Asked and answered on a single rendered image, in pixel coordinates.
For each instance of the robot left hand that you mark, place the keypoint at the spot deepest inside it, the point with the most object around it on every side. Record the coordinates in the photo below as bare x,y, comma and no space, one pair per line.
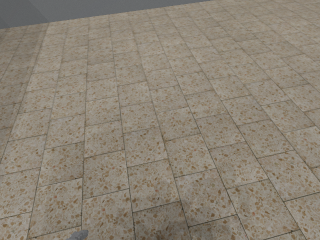
80,235

